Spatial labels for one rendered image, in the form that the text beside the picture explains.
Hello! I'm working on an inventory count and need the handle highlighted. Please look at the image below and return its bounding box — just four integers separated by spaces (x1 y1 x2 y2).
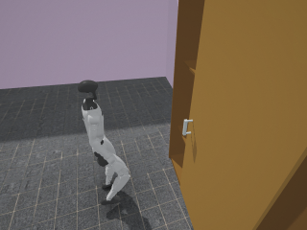
182 119 193 136

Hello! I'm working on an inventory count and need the robot left thigh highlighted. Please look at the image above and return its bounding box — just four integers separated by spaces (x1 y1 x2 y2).
104 137 116 168

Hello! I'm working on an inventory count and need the robot right hand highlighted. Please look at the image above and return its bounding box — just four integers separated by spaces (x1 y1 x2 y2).
112 161 129 176

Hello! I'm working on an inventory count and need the wardrobe door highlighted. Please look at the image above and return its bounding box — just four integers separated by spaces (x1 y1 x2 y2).
256 155 307 230
179 0 307 230

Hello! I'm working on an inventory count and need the right robot forearm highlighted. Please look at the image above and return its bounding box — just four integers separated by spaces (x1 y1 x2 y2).
92 141 117 166

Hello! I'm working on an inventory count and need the robot right thigh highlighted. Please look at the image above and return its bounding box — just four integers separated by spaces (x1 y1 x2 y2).
97 153 130 179

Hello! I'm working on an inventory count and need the right robot upper arm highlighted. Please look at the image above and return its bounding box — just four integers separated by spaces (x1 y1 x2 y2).
87 111 101 147

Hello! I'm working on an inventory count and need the robot thigh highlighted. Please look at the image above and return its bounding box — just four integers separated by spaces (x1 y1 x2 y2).
104 137 116 168
97 153 130 179

